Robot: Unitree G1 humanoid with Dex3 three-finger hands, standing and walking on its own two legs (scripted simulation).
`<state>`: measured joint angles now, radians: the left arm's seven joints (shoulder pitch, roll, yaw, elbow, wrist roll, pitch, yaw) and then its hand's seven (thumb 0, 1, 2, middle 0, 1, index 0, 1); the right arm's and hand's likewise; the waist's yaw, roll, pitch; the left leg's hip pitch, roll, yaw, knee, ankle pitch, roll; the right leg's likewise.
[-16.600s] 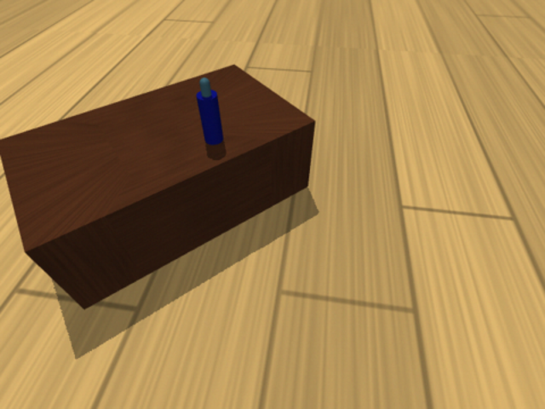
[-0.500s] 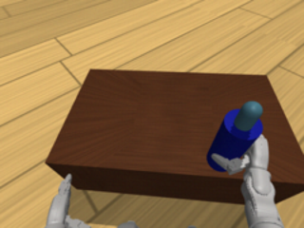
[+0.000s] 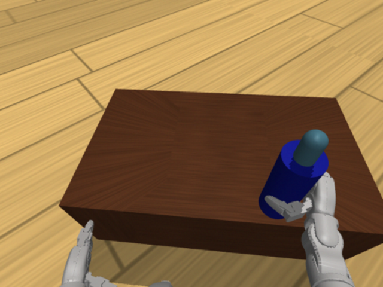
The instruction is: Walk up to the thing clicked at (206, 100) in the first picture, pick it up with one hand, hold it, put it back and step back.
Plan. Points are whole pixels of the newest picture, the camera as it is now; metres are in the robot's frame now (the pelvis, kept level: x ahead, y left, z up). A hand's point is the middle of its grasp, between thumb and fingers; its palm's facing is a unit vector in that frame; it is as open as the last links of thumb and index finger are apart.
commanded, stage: hold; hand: right
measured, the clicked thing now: (291, 177) +0.33 -0.16 +0.07
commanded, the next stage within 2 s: crouch in 1.74 s
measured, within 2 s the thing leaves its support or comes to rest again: neither
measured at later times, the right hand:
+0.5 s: hand (289, 184) +0.34 -0.17 +0.03, palm faces +0.18 +0.98 -0.02, open 10.9 cm
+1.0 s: hand (287, 182) +0.34 -0.17 +0.04, palm faces +0.17 +0.98 -0.02, open 10.9 cm
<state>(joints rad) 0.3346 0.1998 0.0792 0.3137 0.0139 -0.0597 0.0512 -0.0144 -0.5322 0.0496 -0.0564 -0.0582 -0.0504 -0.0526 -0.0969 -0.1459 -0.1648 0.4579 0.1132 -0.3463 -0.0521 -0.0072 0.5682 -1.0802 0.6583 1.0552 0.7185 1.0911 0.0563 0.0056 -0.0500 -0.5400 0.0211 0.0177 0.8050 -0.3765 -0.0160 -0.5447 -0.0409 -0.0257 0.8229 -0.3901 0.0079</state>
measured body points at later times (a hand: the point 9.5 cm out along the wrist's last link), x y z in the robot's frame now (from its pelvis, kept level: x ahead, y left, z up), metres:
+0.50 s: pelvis +0.00 +0.00 +0.00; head +0.04 -0.01 +0.45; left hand +0.16 +0.26 -0.05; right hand +0.32 -0.22 +0.04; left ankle +0.02 +0.13 -0.70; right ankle +0.02 -0.12 -0.70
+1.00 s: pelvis +0.00 +0.00 +0.00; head +0.04 -0.01 +0.45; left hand +0.16 +0.26 -0.04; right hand +0.32 -0.22 +0.04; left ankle +0.02 +0.13 -0.70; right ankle +0.02 -0.12 -0.70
